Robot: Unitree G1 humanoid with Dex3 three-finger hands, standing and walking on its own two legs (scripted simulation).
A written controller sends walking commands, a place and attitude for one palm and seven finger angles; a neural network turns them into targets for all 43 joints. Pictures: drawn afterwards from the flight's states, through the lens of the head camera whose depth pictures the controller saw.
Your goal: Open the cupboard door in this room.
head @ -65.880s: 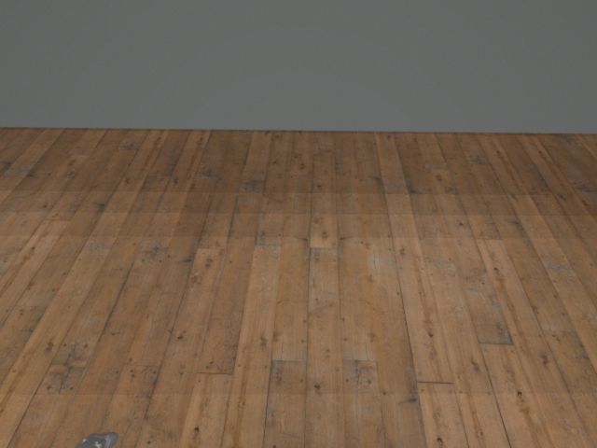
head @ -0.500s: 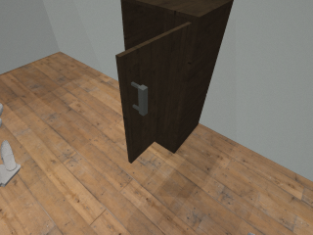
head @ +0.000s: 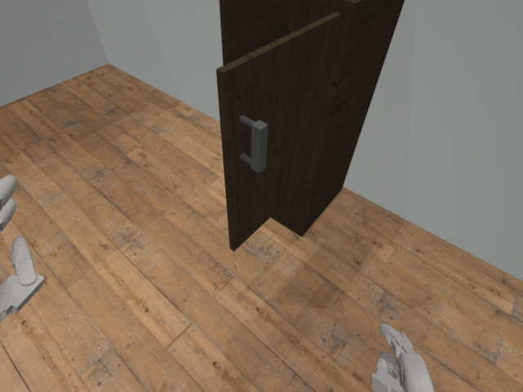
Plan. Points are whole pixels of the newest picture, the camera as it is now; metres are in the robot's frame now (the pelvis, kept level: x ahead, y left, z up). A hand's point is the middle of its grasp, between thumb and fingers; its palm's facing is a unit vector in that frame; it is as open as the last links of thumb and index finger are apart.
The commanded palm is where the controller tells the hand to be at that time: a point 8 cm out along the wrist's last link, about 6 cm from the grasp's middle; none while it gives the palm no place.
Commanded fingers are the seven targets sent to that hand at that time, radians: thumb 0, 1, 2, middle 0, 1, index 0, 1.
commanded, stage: stop stepping back and stand still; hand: left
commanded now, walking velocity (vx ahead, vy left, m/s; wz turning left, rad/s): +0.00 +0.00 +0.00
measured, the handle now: (251, 143) +0.59 +0.07 +0.03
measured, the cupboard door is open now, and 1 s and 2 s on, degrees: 88 88 88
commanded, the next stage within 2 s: let the arm hang, fingers relaxed in 0.42 s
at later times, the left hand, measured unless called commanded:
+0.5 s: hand (32, 294) +0.18 +0.26 +0.15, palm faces +0.41 -0.78 -0.48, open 7.4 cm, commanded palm none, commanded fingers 0.00 0.90 0.90 -0.20 -0.30 -0.20 -0.30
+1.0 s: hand out of the picture -0.08 +0.17 -0.18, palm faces +0.07 -0.98 -0.18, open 7.2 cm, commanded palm none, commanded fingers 0.00 0.90 0.90 -0.20 -0.30 -0.20 -0.30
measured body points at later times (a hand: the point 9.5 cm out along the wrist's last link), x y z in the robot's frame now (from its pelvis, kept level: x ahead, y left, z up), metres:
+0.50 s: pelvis -0.02 +0.00 +0.00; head +0.00 +0.00 +0.45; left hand +0.15 +0.30 +0.18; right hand +0.15 -0.23 -0.08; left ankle +0.04 +0.11 -0.74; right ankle -0.02 -0.13 -0.74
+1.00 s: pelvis -0.02 -0.01 +0.00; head +0.00 +0.01 +0.45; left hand -0.08 +0.22 -0.16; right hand -0.02 -0.26 -0.15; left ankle +0.04 +0.11 -0.74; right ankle -0.02 -0.13 -0.74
